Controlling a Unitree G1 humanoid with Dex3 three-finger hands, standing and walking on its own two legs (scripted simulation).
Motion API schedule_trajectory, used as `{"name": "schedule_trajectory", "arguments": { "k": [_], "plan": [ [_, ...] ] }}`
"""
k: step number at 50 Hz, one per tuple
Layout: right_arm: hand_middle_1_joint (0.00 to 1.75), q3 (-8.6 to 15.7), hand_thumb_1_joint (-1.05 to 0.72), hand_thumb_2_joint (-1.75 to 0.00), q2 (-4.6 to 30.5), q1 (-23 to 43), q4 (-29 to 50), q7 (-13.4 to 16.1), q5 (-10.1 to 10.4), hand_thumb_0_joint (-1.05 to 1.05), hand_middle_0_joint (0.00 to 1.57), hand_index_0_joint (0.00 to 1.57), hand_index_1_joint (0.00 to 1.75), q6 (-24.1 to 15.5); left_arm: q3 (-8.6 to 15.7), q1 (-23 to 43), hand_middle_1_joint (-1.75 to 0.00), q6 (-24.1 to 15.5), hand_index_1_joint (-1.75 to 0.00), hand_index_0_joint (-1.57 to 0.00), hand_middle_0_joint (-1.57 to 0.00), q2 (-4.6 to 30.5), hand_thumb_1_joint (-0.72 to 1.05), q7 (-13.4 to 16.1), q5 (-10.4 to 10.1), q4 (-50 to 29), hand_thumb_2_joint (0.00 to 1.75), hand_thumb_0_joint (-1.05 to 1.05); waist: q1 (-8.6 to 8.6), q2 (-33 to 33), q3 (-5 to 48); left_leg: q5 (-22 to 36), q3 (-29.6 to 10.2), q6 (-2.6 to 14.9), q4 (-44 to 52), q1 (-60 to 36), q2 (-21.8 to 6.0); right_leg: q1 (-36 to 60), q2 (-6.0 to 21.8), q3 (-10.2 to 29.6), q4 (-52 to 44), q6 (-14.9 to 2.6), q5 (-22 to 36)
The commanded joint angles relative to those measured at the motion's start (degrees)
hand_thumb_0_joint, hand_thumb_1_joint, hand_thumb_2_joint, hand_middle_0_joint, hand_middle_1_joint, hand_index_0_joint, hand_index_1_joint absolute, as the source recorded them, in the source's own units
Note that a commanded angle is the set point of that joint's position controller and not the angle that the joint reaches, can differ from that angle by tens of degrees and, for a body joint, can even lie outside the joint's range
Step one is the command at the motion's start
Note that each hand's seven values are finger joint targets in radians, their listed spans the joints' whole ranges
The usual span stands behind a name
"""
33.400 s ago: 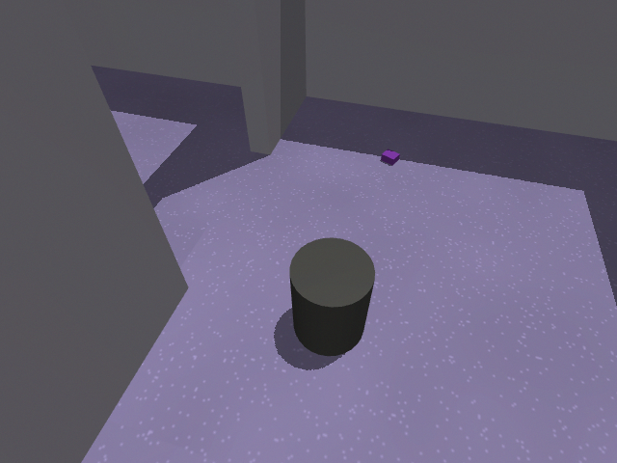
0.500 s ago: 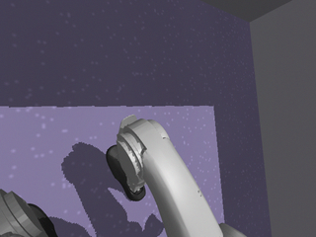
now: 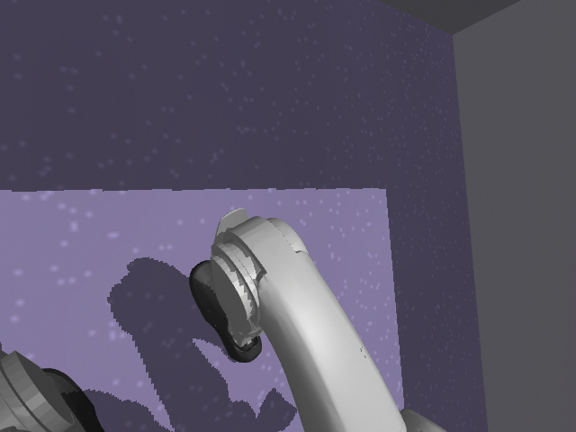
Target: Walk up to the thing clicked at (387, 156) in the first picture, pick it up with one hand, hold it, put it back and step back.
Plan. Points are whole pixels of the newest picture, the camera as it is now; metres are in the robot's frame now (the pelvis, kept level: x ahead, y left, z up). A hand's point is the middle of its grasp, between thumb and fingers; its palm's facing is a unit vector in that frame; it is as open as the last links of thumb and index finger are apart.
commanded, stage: close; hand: left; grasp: from above
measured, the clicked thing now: out of the picture +0.47 +0.32 -0.31
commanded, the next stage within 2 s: settle in 1.22 s
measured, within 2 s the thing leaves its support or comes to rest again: leaves its support in 1.70 s
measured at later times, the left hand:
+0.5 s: hand out of the picture +0.47 +0.32 -0.28, palm faces -0.21 -0.36 -0.91, open 10.7 cm
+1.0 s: hand out of the picture +0.47 +0.32 -0.27, palm faces -0.22 -0.36 -0.91, open 10.5 cm
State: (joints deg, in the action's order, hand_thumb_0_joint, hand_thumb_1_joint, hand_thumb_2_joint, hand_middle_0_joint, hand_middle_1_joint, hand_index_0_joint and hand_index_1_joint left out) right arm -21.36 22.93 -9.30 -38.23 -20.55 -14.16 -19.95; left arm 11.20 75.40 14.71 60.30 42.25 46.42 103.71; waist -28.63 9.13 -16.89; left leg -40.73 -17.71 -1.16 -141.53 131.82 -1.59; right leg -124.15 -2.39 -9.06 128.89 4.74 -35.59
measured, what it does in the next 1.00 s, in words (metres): stands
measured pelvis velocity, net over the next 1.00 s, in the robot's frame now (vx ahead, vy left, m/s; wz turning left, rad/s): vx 0.00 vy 0.00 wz -0.01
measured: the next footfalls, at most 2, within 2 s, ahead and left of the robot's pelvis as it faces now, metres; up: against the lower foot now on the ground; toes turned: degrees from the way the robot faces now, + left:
none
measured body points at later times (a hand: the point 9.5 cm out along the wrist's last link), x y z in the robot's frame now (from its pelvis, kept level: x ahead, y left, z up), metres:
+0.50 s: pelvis +0.00 +0.00 +0.00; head +0.32 +0.12 +0.29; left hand +0.48 +0.33 -0.22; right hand +0.00 -0.24 -0.03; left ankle +0.06 +0.13 -0.30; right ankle +0.13 -0.13 -0.30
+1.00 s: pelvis +0.00 +0.00 +0.00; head +0.32 +0.12 +0.29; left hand +0.48 +0.34 -0.22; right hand -0.01 -0.23 -0.03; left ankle +0.06 +0.13 -0.30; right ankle +0.13 -0.13 -0.30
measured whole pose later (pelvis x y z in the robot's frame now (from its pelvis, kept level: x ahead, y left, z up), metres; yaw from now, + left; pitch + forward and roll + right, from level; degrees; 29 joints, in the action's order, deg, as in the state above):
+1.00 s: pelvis +0.00 +0.00 +0.00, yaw +0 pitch +29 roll -17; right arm -21.3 22.6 -9.0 -38.5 -19.4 -14.0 -19.9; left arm 11.4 75.6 13.8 61.7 41.2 47.5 103.4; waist -28.3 8.9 -16.7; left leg -41.0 -17.7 -0.9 -141.4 131.8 -1.8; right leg -124.0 -2.4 -9.2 128.5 4.8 -35.7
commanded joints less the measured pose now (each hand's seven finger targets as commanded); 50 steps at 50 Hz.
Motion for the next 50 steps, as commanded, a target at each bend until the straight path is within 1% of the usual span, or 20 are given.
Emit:
{"name": "schedule_trajectory", "arguments": {
  "k": [1,2,3,10,15,16,18,19,24,25,27,29,30,38,40,43,45,47,48,50],
  "plan": [
    [0.30,4.8,-0.89,-0.90,20.2,-13.3,-2.9,-0.1,0.4,0.00,0.20,0.20,0.30,-0.3,-1.4,13.9,-0.86,-0.4,-0.83,-0.46,-0.43,9.8,-0.04,2.4,1.2,-5.8,0.69,0.00,-5.36,-34.0,37.2,13.2,6.4,0.63,14.4,-27.8,-2.8,24.1,-1.9,-8.0,-10.5,-5.02,15.3],
    [0.30,4.9,-0.90,-0.90,20.2,-13.3,-2.7,0.0,0.4,0.00,0.20,0.20,0.30,-0.2,-1.9,13.5,-0.85,-0.4,-0.83,-0.47,-0.45,9.3,-0.03,2.5,1.3,-6.0,0.69,0.00,-5.56,-33.7,37.9,13.5,6.3,0.56,14.3,-28.3,-2.8,24.7,-2.0,-8.0,-10.2,-5.00,15.8],
    [0.30,4.9,-0.90,-0.90,20.2,-13.1,-2.8,-0.1,0.5,0.00,0.20,0.20,0.30,-0.3,-0.9,14.3,-0.85,-0.6,-0.82,-0.49,-0.45,10.8,0.00,2.7,1.7,-6.6,0.67,0.00,-5.10,-35.1,37.7,13.4,6.5,0.49,14.8,-28.2,-2.7,24.3,-2.0,-8.0,-10.3,-5.21,15.5],
    [0.30,4.6,-0.89,-0.90,19.4,-13.3,-3.0,0.0,0.0,0.00,0.20,0.20,0.30,-0.3,-2.2,13.6,-0.87,-0.5,-0.83,-0.52,-0.49,8.5,0.05,1.9,1.4,-5.8,0.68,0.00,-5.85,-34.6,36.4,13.5,6.5,0.30,14.8,-28.9,-2.7,23.6,-1.8,-8.0,-10.1,-5.05,15.7],
    [0.30,5.2,-0.90,-0.90,20.3,-12.8,-2.3,0.1,0.3,0.00,0.20,0.20,0.30,-0.4,-0.9,14.1,-0.85,-0.3,-0.81,-0.58,-0.55,11.1,0.13,2.5,1.8,-6.5,0.67,0.00,-5.12,-34.6,36.7,13.3,6.3,0.49,15.0,-28.8,-2.7,23.8,-1.8,-7.9,-10.4,-5.10,15.4],
    [0.30,4.6,-0.89,-0.90,19.6,-13.4,-2.8,0.0,0.4,0.00,0.20,0.20,0.30,-0.2,-1.8,13.4,-0.84,0.0,-0.80,-0.59,-0.56,8.9,0.14,2.6,1.7,-4.9,0.68,0.00,-5.47,-34.1,36.6,14.0,5.7,0.34,14.8,-28.9,-3.0,22.9,-1.7,-8.0,-10.2,-5.13,16.0],
    [0.30,4.9,-0.89,-0.90,20.1,-12.9,-2.4,0.1,0.4,0.00,0.20,0.20,0.30,-0.3,-0.9,14.4,-0.83,-0.3,-0.80,-0.60,-0.58,10.8,0.15,2.8,1.7,-6.3,0.67,0.00,-5.24,-35.3,36.9,14.0,6.2,0.31,15.2,-29.3,-2.8,23.3,-1.7,-8.0,-10.3,-5.19,16.0],
    [0.30,4.9,-0.89,-0.90,19.7,-13.2,-2.9,0.2,0.3,0.00,0.20,0.20,0.30,-0.3,-1.7,13.9,-0.84,-0.1,-0.80,-0.60,-0.57,8.8,0.15,2.5,1.3,-4.5,0.68,0.00,-5.72,-34.2,36.5,13.9,5.8,0.25,14.9,-29.1,-3.1,23.3,-1.7,-8.1,-10.1,-5.00,16.1],
    [0.30,4.6,-0.89,-0.90,19.3,-13.2,-2.3,0.2,0.3,0.00,0.20,0.20,0.30,0.0,-1.8,13.7,-0.84,-0.2,-0.81,-0.64,-0.61,9.7,0.20,1.9,1.4,-6.6,0.68,0.00,-5.32,-35.3,37.0,14.4,6.5,0.39,14.8,-28.7,-2.9,23.8,-1.9,-7.7,-10.1,-5.20,16.2],
    [0.30,5.2,-0.89,-0.90,20.6,-12.5,-2.0,0.4,0.2,0.00,0.20,0.20,0.30,-0.2,-1.0,14.0,-0.83,-0.3,-0.79,-0.65,-0.62,11.5,0.22,1.9,1.4,-6.8,0.65,0.00,-5.35,-34.1,37.1,12.9,6.7,0.73,14.6,-27.9,-2.8,24.5,-2.1,-7.7,-10.8,-4.89,15.1],
    [0.30,4.2,-0.89,-0.90,19.2,-13.4,-2.6,0.1,0.3,0.00,0.20,0.20,0.30,0.0,-1.5,13.6,-0.82,0.0,-0.78,-0.64,-0.61,9.8,0.21,1.7,1.2,-6.4,0.65,0.00,-5.42,-34.8,36.9,14.3,6.7,0.45,14.7,-27.7,-2.8,23.9,-1.8,-7.7,-10.2,-5.11,16.0],
    [0.30,4.9,-0.89,-0.90,20.2,-12.9,-2.4,0.4,0.2,0.00,0.20,0.20,0.30,-0.1,-1.1,13.7,-0.81,-0.1,-0.78,-0.65,-0.62,11.1,0.22,1.8,1.4,-6.2,0.64,0.00,-5.31,-33.9,36.9,12.7,6.5,0.59,14.9,-28.0,-2.8,23.9,-1.9,-7.8,-10.6,-4.98,14.9],
    [0.30,4.6,-0.89,-0.90,19.5,-13.5,-2.2,0.3,0.2,0.00,0.20,0.20,0.30,0.1,-1.5,13.6,-0.83,-0.1,-0.79,-0.66,-0.63,10.0,0.23,1.6,1.1,-6.4,0.66,0.00,-5.66,-34.5,36.8,13.5,6.4,0.42,15.1,-28.3,-2.9,24.3,-1.8,-7.6,-10.3,-5.05,15.5],
    [0.30,4.5,-0.89,-0.90,19.7,-13.4,-2.3,0.4,0.5,0.00,0.20,0.20,0.30,0.3,-0.6,13.4,-0.79,-0.2,-0.76,-0.71,-0.68,11.4,0.29,1.5,1.5,-6.7,0.66,0.00,-4.86,-35.0,37.4,14.1,6.4,0.40,15.2,-28.2,-2.9,24.0,-1.8,-7.8,-10.2,-5.21,15.7],
    [0.30,4.5,-0.89,-0.90,19.7,-13.5,-2.4,0.6,0.3,0.00,0.20,0.20,0.30,0.2,-1.6,12.6,-0.80,-0.2,-0.77,-0.72,-0.69,10.4,0.30,1.1,1.5,-5.6,0.68,0.00,-5.21,-33.6,37.1,13.0,6.6,0.68,14.6,-27.3,-3.0,24.6,-2.0,-7.6,-10.6,-4.94,15.2],
    [0.30,5.0,-0.89,-0.90,20.2,-12.8,-2.4,0.9,0.4,0.00,0.20,0.20,0.30,0.0,-0.4,13.5,-0.81,-0.6,-0.78,-0.75,-0.72,12.7,0.35,1.1,1.8,-6.4,0.68,0.00,-4.57,-34.2,36.8,11.9,6.8,0.55,15.3,-27.2,-2.7,24.5,-2.0,-7.8,-10.6,-5.11,13.9],
    [0.30,4.9,-0.89,-0.90,19.3,-13.1,-3.3,0.9,0.4,0.00,0.20,0.20,0.30,0.0,-1.4,12.7,-0.81,-0.6,-0.78,-0.76,-0.73,10.6,0.36,0.7,1.9,-5.2,0.69,0.00,-5.00,-33.8,36.1,11.3,6.3,0.48,15.4,-27.5,-2.8,23.3,-1.9,-8.0,-10.4,-5.13,13.5],
    [0.30,4.6,-0.89,-0.90,19.3,-12.7,-3.3,1.0,0.6,0.00,0.20,0.20,0.30,0.0,-1.9,13.4,-0.78,-0.7,-0.75,-0.77,-0.75,9.9,0.37,0.8,2.1,-5.5,0.69,0.00,-5.42,-34.4,35.3,11.3,5.6,0.37,15.6,-28.3,-2.9,21.2,-1.7,-8.3,-10.4,-5.29,13.5],
    [0.30,4.9,-0.89,-0.90,19.9,-13.3,-3.0,1.0,0.5,0.00,0.20,0.20,0.30,0.1,-1.1,13.0,-0.77,-0.9,-0.75,-0.78,-0.76,11.4,0.37,1.2,2.2,-6.3,0.67,0.00,-4.86,-35.7,36.2,11.8,6.0,0.33,15.9,-28.8,-3.2,23.2,-2.0,-8.0,-10.8,-5.29,14.1],
    [0.30,4.6,-0.89,-0.90,19.2,-13.9,-2.9,0.8,0.4,0.00,0.20,0.20,0.30,0.1,-1.9,12.4,-0.78,-0.7,-0.75,-0.79,-0.76,9.7,0.38,1.2,2.0,-5.9,0.69,0.00,-5.35,-34.2,36.5,13.1,6.2,0.47,15.4,-28.3,-3.0,23.7,-1.8,-7.9,-10.8,-5.16,15.2]
  ]
}}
